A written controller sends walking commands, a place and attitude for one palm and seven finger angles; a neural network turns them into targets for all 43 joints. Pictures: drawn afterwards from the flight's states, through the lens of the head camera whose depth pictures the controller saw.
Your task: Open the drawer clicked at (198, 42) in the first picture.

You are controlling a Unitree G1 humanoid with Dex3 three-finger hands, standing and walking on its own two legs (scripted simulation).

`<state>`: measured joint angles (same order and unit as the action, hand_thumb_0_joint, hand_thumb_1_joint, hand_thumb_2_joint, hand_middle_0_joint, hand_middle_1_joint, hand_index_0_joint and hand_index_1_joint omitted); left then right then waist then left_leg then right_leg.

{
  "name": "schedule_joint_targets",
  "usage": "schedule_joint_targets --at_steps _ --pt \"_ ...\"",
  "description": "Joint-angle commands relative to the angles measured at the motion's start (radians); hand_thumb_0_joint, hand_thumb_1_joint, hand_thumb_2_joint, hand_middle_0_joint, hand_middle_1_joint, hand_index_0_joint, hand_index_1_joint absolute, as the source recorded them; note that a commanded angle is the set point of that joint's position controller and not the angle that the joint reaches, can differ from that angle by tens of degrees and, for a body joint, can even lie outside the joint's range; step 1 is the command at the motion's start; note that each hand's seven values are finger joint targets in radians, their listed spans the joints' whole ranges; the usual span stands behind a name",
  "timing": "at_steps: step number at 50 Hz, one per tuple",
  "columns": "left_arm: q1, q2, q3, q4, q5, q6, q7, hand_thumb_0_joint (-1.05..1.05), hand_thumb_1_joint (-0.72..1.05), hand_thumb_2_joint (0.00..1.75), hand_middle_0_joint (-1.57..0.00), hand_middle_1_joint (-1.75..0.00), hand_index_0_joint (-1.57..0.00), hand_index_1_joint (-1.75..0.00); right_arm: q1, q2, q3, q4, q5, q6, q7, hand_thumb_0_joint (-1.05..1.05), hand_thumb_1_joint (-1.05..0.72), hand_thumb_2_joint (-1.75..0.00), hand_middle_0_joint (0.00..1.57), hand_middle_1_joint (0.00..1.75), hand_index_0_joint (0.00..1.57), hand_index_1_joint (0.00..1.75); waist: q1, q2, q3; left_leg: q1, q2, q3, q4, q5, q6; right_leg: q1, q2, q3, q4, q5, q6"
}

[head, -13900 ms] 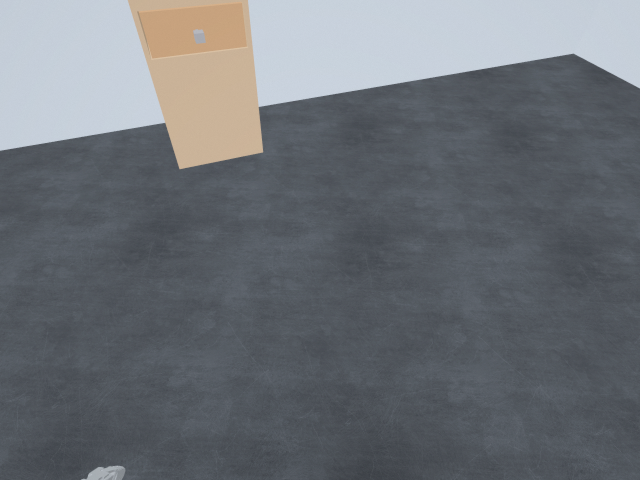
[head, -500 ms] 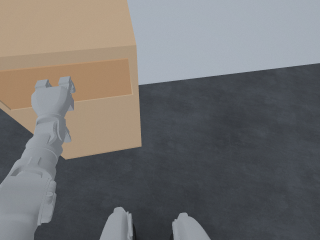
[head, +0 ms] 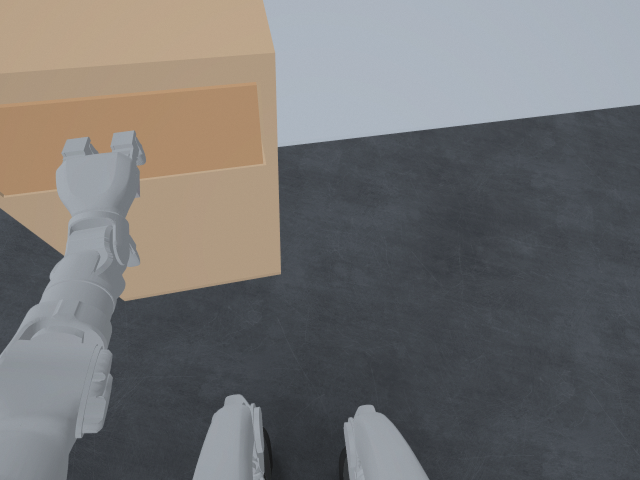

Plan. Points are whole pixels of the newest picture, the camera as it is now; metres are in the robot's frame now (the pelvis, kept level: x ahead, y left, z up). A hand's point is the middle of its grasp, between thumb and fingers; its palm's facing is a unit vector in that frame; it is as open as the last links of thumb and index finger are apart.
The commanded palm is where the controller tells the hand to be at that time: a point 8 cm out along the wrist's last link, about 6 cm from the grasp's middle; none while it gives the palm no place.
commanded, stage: lower the fingers behind the handle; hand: left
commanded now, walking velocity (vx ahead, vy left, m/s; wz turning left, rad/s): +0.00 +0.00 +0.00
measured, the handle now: (120, 168) +0.52 +0.25 -0.02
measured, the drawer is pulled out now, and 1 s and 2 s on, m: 0.00 0.00 0.09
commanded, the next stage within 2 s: close the thumb around the handle in 0.24 s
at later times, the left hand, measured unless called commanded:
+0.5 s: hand (123, 206) +0.47 +0.24 -0.03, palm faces -0.04 -0.02 -1.00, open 13.2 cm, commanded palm +0.46 +0.22 +0.02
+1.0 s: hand (127, 207) +0.47 +0.24 -0.03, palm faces -0.05 -0.02 -1.00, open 6.7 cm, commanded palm +0.47 +0.22 +0.02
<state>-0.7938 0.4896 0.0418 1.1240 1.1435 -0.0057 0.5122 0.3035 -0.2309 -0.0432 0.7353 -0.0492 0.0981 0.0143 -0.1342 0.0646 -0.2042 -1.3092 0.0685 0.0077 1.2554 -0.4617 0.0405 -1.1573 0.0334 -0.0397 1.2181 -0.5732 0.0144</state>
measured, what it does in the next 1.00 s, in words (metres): stands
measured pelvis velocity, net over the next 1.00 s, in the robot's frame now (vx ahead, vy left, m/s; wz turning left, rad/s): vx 0.00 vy -0.01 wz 0.01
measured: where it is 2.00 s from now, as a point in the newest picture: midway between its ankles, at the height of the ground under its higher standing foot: outside the picture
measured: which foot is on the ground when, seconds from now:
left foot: down 0.00-1.00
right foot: down 0.00-1.00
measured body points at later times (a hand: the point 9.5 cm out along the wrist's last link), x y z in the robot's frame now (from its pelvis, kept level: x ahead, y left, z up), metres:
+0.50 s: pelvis +0.00 -0.01 +0.00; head +0.14 +0.01 +0.43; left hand +0.47 +0.24 +0.02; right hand +0.02 -0.28 -0.12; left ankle +0.05 +0.10 -0.62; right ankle -0.01 -0.14 -0.62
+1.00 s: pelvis +0.00 -0.01 +0.00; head +0.14 +0.00 +0.43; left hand +0.47 +0.24 +0.02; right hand +0.03 -0.28 -0.12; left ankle +0.05 +0.10 -0.62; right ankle -0.01 -0.14 -0.62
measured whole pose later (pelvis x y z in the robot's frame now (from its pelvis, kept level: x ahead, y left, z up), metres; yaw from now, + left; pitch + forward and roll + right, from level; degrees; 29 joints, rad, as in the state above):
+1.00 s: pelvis +0.00 -0.01 +0.00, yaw +0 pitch +29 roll -4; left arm -0.76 0.47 0.04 1.13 1.13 -0.01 0.51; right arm 0.30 -0.24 -0.04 0.74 -0.04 0.08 0.00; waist -0.13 0.07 -0.21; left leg -1.28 0.07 0.00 1.23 -0.46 0.02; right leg -1.13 0.04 -0.04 1.21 -0.58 0.00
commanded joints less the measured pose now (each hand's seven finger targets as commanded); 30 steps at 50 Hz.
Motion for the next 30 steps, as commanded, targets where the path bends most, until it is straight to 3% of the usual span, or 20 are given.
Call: schedule_joint_targets --at_steps 1,2,4,9,11,14,17,23,26,27,30 --pt "-0.407 0.257 0.043 -0.163 -0.017 0.032 0.01 0.0 -0.5 0.3 -0.3 -1.2 -0.3 -1.2 0.172 -0.193 -0.061 -0.041 -0.001 -0.014 -0.023 0.0 -0.9 -0.9 0.2 0.3 0.2 0.3 -0.024 0.09 -0.487 0.627 -0.031 -0.07 -0.138 0.322 -0.005 0.023 0.049 -0.036 -0.174 0.273 -0.047" --pt "-0.408 0.227 0.021 -0.171 -0.021 0.029 0.001 0.0 -0.5 0.3 -0.3 -1.2 -0.3 -1.2 0.173 -0.188 -0.061 -0.045 -0.001 -0.016 -0.023 0.0 -0.9 -0.9 0.2 0.3 0.2 0.3 -0.027 0.103 -0.495 0.632 -0.033 -0.066 -0.136 0.327 -0.003 0.028 0.049 -0.035 -0.177 0.278 -0.047" --pt "-0.379 0.236 0.03 -0.17 -0.019 0.023 -0.01 0.0 -0.5 0.3 -0.3 -1.2 -0.3 -1.2 0.17 -0.186 -0.059 -0.048 0.0 -0.016 -0.025 0.0 -0.9 -0.9 0.2 0.3 0.2 0.3 -0.016 0.096 -0.485 0.63 -0.032 -0.062 -0.138 0.327 -0.004 0.04 0.049 -0.034 -0.18 0.278 -0.048" --pt "-0.372 0.241 0.037 -0.191 -0.012 -0.012 -0.005 0.0 -0.5 0.3 -0.3 -1.2 -0.3 -1.2 0.165 -0.182 -0.058 -0.052 0.0 -0.021 -0.031 0.0 -0.9 -0.9 0.2 0.3 0.2 0.3 -0.017 0.084 -0.458 0.599 -0.031 -0.06 -0.136 0.305 -0.002 0.034 0.049 -0.033 -0.179 0.267 -0.048" --pt "-0.357 0.235 0.044 -0.206 -0.008 -0.022 0.005 0.0 -0.5 0.3 -0.3 -1.2 -0.3 -1.2 0.162 -0.18 -0.063 -0.053 -0.002 -0.022 -0.029 0.0 -0.9 -0.9 0.2 0.3 0.2 0.3 -0.005 0.108 -0.49 0.628 -0.029 -0.063 -0.133 0.329 -0.006 0.023 0.048 -0.033 -0.168 0.274 -0.051" --pt "-0.358 0.197 0.02 -0.19 -0.011 -0.009 0.026 0.0 -0.5 0.3 -0.3 -1.2 -0.3 -1.2 0.159 -0.179 -0.066 -0.049 -0.003 -0.023 -0.024 0.0 -0.9 -0.9 0.2 0.3 0.2 0.3 -0.019 0.094 -0.451 0.611 -0.03 -0.058 -0.134 0.305 -0.005 0.016 0.05 -0.032 -0.182 0.264 -0.049" --pt "-0.387 0.236 0.046 -0.196 -0.013 0.001 0.038 0.0 -0.5 0.3 -0.3 -1.2 -0.3 -1.2 0.165 -0.186 -0.067 -0.042 -0.004 -0.025 -0.025 0.0 -0.9 -0.9 0.2 0.3 0.2 0.3 -0.018 0.091 -0.477 0.616 -0.031 -0.062 -0.134 0.314 -0.005 0.029 0.048 -0.031 -0.178 0.273 -0.048" --pt "-0.379 0.214 0.025 -0.208 -0.011 0.013 0.032 0.0 -0.16 0.44 -0.32 -1.24 -0.32 -1.24 0.157 -0.179 -0.066 -0.041 -0.001 -0.026 -0.025 0.0 -0.9 -0.9 0.2 0.3 0.2 0.3 -0.012 0.106 -0.498 0.624 -0.036 -0.05 -0.133 0.326 -0.004 0.055 0.048 -0.025 -0.187 0.291 -0.047" --pt "-0.383 0.191 0.009 -0.188 -0.021 0.016 0.026 0.0 0.0 0.52 -0.34 -1.25 -0.34 -1.25 0.159 -0.177 -0.065 -0.037 0.001 -0.028 -0.025 0.0 -0.9 -0.9 0.2 0.3 0.2 0.3 -0.027 0.09 -0.474 0.616 -0.036 -0.047 -0.134 0.319 0.0 0.055 0.049 -0.023 -0.196 0.294 -0.044" --pt "-0.372 0.234 0.038 -0.17 -0.019 0.019 0.024 0.0 0.06 0.54 -0.34 -1.26 -0.34 -1.26 0.162 -0.181 -0.062 -0.033 0.0 -0.027 -0.027 0.0 -0.9 -0.9 0.2 0.3 0.2 0.3 -0.019 0.069 -0.46 0.59 -0.035 -0.046 -0.133 0.305 0.0 0.068 0.048 -0.025 -0.193 0.289 -0.044" --pt "-0.372 0.243 0.047 -0.199 -0.019 0.007 0.022 0.0 0.23 0.61 -0.35 -1.28 -0.35 -1.28 0.156 -0.179 -0.061 -0.038 -0.003 -0.028 -0.028 0.0 -0.9 -0.9 0.2 0.3 0.2 0.3 -0.011 0.091 -0.489 0.6 -0.037 -0.043 -0.129 0.33 0.001 0.083 0.049 -0.018 -0.189 0.314 -0.046"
